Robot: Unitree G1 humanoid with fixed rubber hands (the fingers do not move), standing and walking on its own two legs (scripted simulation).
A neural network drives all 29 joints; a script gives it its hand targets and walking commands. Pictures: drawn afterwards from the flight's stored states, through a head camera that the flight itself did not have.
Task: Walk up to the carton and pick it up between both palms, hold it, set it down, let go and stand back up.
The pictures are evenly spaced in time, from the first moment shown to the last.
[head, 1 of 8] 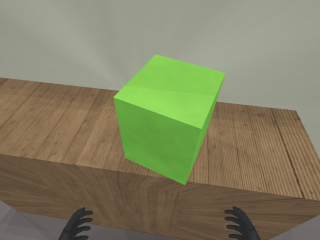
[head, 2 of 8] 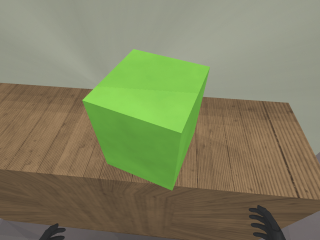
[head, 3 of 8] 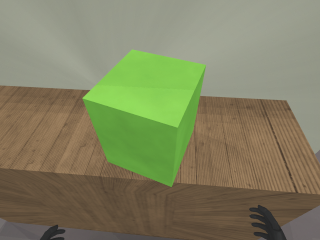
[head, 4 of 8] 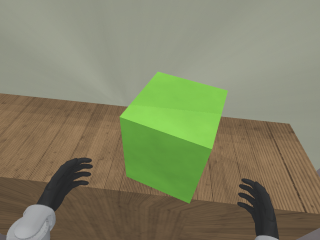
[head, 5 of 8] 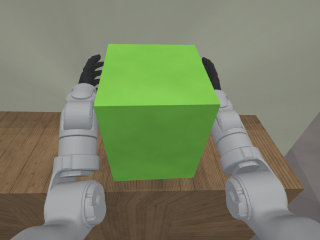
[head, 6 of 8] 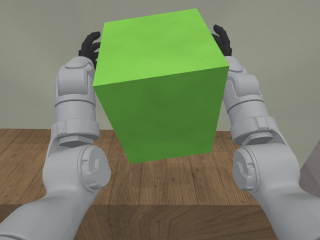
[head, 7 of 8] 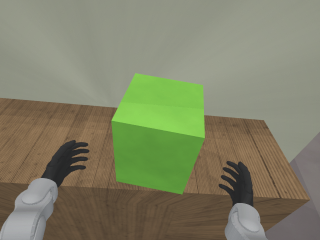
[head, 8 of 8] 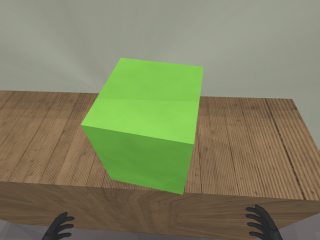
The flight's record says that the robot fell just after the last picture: no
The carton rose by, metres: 0.25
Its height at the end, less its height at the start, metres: +0.00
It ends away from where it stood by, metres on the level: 0.00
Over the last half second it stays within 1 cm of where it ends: yes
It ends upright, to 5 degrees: yes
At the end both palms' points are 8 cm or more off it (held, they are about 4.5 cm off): yes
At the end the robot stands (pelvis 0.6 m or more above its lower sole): yes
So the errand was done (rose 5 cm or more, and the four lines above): yes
